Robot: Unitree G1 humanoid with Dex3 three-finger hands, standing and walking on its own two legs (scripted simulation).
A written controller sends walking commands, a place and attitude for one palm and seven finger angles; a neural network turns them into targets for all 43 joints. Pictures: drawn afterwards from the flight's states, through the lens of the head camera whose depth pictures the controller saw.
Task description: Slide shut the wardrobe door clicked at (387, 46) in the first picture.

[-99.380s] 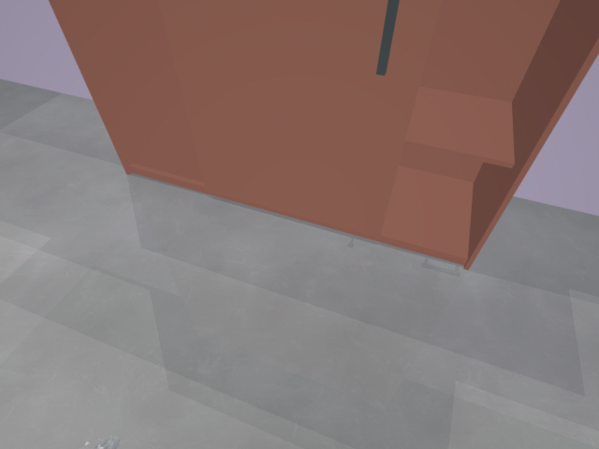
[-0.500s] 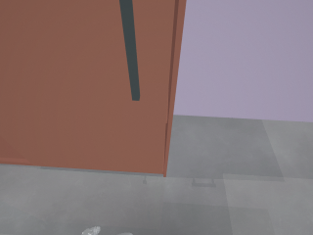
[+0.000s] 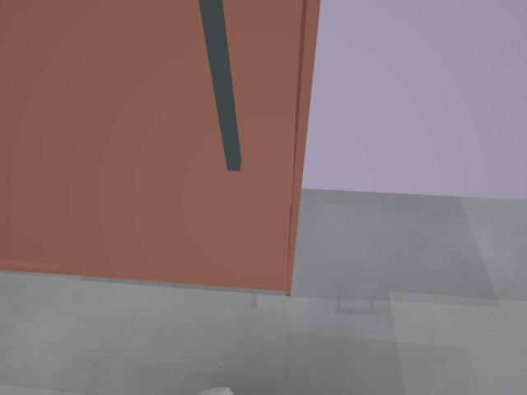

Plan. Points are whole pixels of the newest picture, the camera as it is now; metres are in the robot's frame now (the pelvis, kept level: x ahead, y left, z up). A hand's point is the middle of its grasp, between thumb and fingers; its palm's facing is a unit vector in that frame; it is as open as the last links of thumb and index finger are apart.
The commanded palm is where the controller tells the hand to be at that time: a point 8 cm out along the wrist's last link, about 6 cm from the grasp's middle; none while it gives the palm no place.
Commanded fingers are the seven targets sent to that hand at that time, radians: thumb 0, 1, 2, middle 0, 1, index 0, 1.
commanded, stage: come to a stop and stand still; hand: left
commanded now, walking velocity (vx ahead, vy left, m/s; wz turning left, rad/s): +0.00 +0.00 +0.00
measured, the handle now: (226, 85) +0.53 +0.11 +0.19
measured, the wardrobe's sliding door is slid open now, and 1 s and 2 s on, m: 0.01 0.01 0.01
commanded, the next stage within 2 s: look again from close up in 1.20 s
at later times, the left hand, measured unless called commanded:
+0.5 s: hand out of the picture +0.02 +0.15 -0.16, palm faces +0.00 -0.98 -0.21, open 7.4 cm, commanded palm none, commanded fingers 0.00 0.90 0.90 -0.20 -0.30 -0.20 -0.30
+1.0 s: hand out of the picture +0.00 +0.14 -0.16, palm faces +0.03 -0.99 -0.16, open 7.4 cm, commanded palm none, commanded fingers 0.00 0.90 0.90 -0.20 -0.30 -0.20 -0.30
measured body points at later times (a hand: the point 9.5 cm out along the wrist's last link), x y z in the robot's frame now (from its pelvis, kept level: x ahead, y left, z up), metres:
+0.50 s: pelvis +0.00 -0.03 +0.01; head +0.00 -0.03 +0.46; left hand +0.02 +0.20 -0.14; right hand -0.01 -0.25 -0.15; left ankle +0.02 +0.09 -0.72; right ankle -0.02 -0.12 -0.72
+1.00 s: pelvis +0.02 -0.02 +0.02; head +0.03 -0.02 +0.47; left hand +0.00 +0.19 -0.15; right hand +0.03 -0.25 -0.15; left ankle +0.02 +0.09 -0.72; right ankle -0.02 -0.12 -0.72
